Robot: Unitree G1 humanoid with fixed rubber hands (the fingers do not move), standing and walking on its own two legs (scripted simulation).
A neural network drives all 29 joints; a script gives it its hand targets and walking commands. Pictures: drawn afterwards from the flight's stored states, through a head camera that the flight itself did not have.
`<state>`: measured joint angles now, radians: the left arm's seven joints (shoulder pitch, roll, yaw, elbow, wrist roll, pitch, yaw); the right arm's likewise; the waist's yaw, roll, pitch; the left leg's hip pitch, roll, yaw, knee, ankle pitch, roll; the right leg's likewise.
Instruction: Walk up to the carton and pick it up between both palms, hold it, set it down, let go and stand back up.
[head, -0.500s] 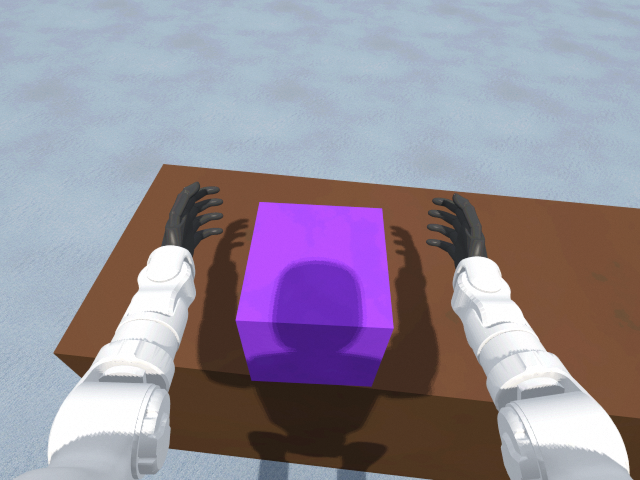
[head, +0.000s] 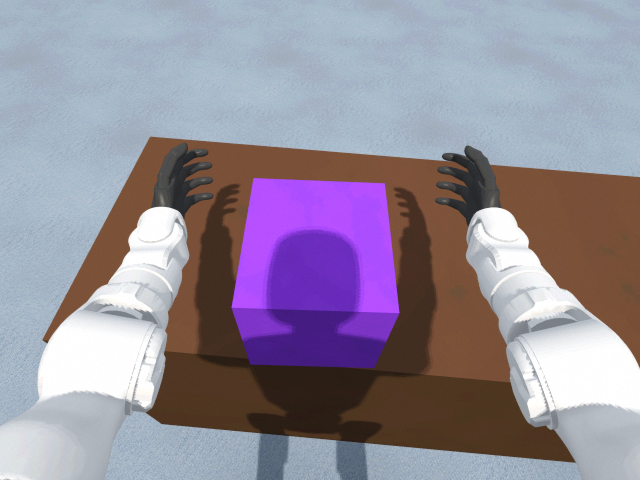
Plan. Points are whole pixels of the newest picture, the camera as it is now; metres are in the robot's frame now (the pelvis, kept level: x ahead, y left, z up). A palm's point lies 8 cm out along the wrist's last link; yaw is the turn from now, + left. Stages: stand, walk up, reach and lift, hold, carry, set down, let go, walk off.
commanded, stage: reach and lift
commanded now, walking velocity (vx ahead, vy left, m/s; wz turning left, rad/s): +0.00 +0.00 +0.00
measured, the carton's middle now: (315, 276) +0.42 +0.04 -0.04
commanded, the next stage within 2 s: none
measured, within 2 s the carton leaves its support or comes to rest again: neither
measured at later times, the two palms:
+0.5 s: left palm (208, 243) +0.44 +0.19 +0.00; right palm (442, 250) +0.45 -0.15 +0.01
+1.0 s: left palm (218, 241) +0.44 +0.18 +0.02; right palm (419, 250) +0.44 -0.11 +0.02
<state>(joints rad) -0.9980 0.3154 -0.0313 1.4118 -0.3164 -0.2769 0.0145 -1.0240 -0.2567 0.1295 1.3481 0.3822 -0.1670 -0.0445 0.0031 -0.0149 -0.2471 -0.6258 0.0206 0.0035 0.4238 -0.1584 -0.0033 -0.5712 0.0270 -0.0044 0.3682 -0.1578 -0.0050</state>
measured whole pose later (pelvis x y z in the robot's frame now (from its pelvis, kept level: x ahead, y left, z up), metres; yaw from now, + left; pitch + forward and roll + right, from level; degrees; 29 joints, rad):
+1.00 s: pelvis +0.02 +0.00 +0.01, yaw +3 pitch +25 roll -1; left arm -0.81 -0.05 0.64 1.00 0.52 -0.29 -0.02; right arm -0.75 0.17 -0.68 0.88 -0.60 -0.29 -0.04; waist 0.00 0.00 -0.17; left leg -0.55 0.00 -0.05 0.15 -0.03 -0.01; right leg -0.48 0.01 -0.05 0.10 -0.05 -0.01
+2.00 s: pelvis +0.02 -0.01 +0.01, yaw +5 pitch +24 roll -1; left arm -0.79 -0.07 0.65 0.96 0.54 -0.28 -0.02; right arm -0.74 0.18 -0.71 0.87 -0.65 -0.31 -0.02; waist -0.01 0.00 -0.15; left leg -0.53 0.00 -0.06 0.14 -0.02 -0.01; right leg -0.45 0.01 -0.07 0.08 -0.04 -0.01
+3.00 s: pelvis +0.00 -0.01 +0.01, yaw +5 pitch +21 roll -1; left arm -0.74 -0.05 0.51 1.05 0.39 -0.29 0.05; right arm -0.64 0.12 -0.53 0.91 -0.49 -0.31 -0.10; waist -0.03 0.00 -0.21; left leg -0.54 0.00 -0.06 0.18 -0.01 -0.01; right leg -0.45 0.01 -0.06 0.13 -0.04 -0.01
